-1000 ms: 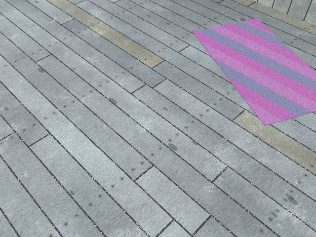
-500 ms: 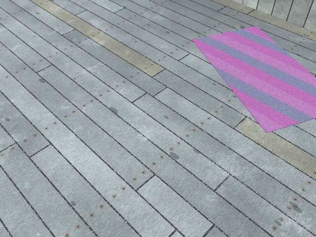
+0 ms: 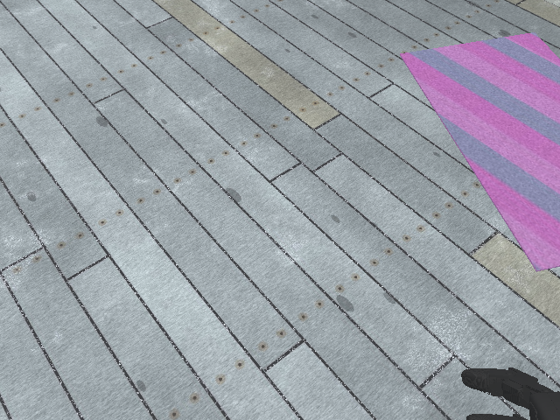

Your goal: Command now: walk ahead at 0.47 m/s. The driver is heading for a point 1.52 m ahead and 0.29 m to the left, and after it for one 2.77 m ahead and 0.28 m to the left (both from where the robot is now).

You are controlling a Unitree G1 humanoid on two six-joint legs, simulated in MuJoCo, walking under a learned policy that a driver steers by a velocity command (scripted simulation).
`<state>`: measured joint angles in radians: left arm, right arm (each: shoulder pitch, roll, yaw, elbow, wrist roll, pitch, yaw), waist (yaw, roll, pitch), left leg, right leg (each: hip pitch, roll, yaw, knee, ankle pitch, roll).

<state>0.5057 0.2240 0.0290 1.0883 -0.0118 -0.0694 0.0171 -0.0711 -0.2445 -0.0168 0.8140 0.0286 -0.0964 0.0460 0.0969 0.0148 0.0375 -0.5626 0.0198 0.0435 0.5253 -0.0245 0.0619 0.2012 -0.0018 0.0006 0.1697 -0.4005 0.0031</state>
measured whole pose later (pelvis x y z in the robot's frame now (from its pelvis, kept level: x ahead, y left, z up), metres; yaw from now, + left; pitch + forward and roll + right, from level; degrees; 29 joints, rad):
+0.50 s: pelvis +0.28 +0.01 +0.02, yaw +0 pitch +2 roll +2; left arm 0.02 0.24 0.04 0.85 -0.02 -0.09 -0.02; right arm 0.38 -0.26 -0.04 1.01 0.02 -0.08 0.00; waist -0.09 -0.03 0.02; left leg 0.06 -0.07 0.05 0.19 -0.28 0.03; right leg -0.61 -0.09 0.01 0.54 0.06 -0.02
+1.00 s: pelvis +0.57 -0.02 +0.02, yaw +11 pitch +1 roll -2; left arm 0.31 0.25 0.06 0.97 0.01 -0.10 0.02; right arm 0.13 -0.25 -0.06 0.86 0.02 -0.04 0.03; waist 0.06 0.03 0.02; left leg -0.67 0.11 -0.02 0.69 0.05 0.04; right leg 0.07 0.04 -0.23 0.19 -0.28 -0.02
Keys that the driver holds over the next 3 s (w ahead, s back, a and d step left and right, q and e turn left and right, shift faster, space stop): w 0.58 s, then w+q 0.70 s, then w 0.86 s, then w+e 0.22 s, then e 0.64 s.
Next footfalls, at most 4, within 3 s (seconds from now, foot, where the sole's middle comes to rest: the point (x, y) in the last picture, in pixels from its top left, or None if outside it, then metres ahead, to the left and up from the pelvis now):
0.02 left None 0.21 0.11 -0.76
0.58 right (374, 398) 0.52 -0.12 -0.76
1.14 left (271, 287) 0.79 0.14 -0.76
1.62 right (310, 189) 1.14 0.06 -0.76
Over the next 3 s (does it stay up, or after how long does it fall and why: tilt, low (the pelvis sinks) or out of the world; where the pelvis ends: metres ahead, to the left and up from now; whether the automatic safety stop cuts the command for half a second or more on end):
stays up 1.46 0.34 0.01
